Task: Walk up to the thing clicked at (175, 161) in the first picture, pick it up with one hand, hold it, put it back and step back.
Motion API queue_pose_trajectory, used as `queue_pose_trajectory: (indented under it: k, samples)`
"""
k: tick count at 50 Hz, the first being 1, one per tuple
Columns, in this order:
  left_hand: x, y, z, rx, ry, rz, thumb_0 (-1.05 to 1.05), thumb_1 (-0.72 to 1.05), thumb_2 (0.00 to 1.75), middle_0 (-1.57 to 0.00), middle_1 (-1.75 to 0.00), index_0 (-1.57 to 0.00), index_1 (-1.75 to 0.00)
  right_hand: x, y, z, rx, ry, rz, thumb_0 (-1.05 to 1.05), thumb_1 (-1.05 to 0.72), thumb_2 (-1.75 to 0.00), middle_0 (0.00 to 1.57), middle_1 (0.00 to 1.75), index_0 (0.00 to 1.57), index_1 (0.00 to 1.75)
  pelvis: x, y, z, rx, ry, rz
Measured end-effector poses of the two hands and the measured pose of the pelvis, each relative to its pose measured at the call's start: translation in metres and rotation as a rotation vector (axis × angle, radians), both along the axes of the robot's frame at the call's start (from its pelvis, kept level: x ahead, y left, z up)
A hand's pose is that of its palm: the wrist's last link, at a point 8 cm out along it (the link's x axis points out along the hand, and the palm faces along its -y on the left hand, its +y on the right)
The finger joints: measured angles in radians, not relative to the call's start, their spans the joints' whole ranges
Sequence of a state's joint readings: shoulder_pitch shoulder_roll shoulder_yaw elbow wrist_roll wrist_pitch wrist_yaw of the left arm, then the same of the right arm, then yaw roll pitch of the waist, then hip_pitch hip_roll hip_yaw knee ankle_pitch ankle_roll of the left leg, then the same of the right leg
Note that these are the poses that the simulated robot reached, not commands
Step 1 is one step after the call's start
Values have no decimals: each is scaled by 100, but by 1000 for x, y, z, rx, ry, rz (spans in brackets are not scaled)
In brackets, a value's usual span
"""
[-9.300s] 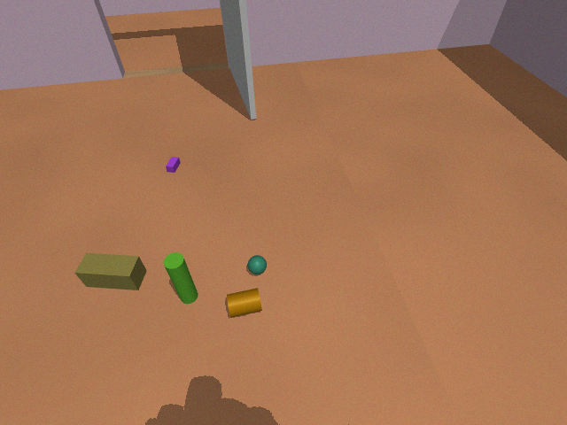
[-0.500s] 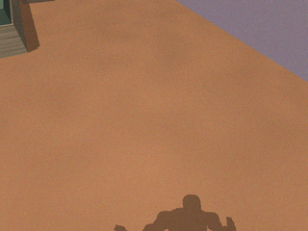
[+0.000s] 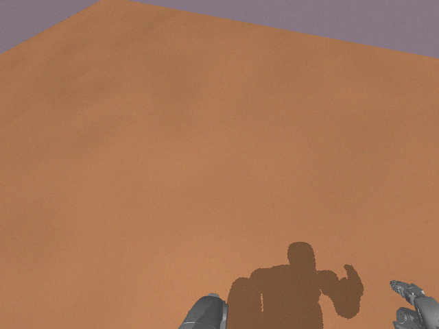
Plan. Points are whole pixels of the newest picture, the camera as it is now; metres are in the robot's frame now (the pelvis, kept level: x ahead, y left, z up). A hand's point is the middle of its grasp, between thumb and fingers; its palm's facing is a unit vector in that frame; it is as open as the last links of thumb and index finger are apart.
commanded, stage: walk up
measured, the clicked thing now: out of the picture +0.50 -1.03 -0.74
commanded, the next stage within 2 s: none
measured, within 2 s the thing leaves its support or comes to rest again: neither
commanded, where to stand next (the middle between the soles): +0.13 +0.09 m, yaw -59 degrees
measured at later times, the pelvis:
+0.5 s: pelvis +0.06 +0.22 +0.00, yaw -24 degrees
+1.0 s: pelvis -0.03 +0.26 +0.01, yaw -45 degrees
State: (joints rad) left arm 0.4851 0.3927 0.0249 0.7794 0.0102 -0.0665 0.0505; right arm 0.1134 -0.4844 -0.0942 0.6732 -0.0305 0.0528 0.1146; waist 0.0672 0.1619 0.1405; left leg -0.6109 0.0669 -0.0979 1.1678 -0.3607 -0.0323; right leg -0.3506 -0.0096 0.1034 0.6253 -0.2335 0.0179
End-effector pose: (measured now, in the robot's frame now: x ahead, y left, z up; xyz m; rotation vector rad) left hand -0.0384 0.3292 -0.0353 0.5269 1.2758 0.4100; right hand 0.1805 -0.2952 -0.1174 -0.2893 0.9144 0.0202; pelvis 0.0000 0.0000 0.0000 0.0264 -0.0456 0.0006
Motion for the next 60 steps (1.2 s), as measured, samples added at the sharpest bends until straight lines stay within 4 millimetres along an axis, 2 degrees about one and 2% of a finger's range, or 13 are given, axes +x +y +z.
queue_pose_trajectory:
  k: [4,8,12,15,19,23,32,37,41,46,52,56,60]
  samples:
    - [51,32,4,18,-7,-105,0,90,89,-21,-30,-21,-30,-10,1,3,-41,25,-88,0,-91,-90,20,30,20,30,22,29,0,-9,12,-67]
    - [116,76,1,47,-43,-232,0,90,89,-21,-30,-21,-30,-24,10,-1,-93,52,-216,0,-91,-90,20,30,20,30,41,65,-8,-18,22,-134]
    - [189,128,-17,64,-95,-357,0,90,89,-21,-30,-21,-30,-37,39,-5,-139,64,-323,0,-91,-90,20,30,20,30,56,111,-26,-33,28,-201]
    - [248,163,-41,59,-151,-419,0,90,89,-20,-30,-21,-30,-55,74,-5,-174,69,-376,0,-91,-90,20,30,20,30,61,145,-39,-22,5,-243]
    - [304,170,-60,-6,-176,-499,0,91,89,-20,-30,-20,-30,-98,129,8,-152,127,-465,0,-91,-90,20,30,20,30,56,178,-29,-65,-6,-335]
    - [329,161,-69,-141,-136,-587,0,91,89,-20,-30,-20,-30,-146,174,28,-151,183,-561,0,-91,-90,21,30,20,30,55,204,-11,-74,23,-394]
    - [320,155,-81,-293,36,-691,0,91,89,-20,-30,-20,-30,-261,232,59,-223,251,-825,0,-90,-90,21,30,21,30,59,242,6,-59,26,-555]
    - [309,160,-78,-302,83,-719,0,91,89,-20,-30,-20,-30,-316,252,64,-245,268,-913,0,-90,-90,21,30,20,30,45,253,8,-58,13,-629]
    - [295,163,-64,-287,98,-745,0,91,89,-20,-30,-20,-30,-350,260,59,-236,275,-952,0,-90,-90,21,30,20,30,26,260,12,-51,18,-677]
    - [262,177,-39,-231,62,-765,0,91,89,-20,-30,-20,-30,-378,256,37,-199,255,-982,0,-90,-90,21,30,20,30,-4,262,12,-18,13,-736]
    - [199,207,-31,-134,95,-692,0,91,89,-20,-30,-20,-30,-383,264,23,-69,174,-994,0,-91,-90,20,30,20,30,-42,262,14,-19,-37,-809]
    - [181,195,-26,-145,125,-715,0,91,89,-20,-30,-20,-30,-395,277,29,-2,150,-1000,0,-91,-90,21,30,20,30,-53,256,26,-5,-28,-845]
    - [186,168,-25,-179,92,-782,0,90,89,-20,-30,-20,-30,-422,286,29,7,200,-1011,0,-90,-90,21,30,20,30,-62,254,28,-3,-10,-866]
